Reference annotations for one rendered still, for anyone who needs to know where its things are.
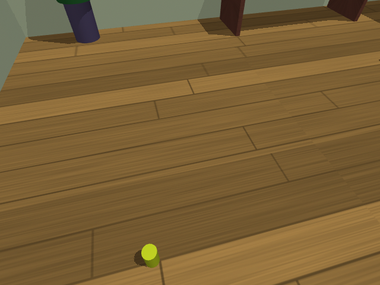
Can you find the potted plant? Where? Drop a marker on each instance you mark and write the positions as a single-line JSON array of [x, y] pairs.
[[82, 20]]

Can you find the can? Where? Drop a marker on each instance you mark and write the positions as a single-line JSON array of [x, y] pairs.
[[150, 255]]

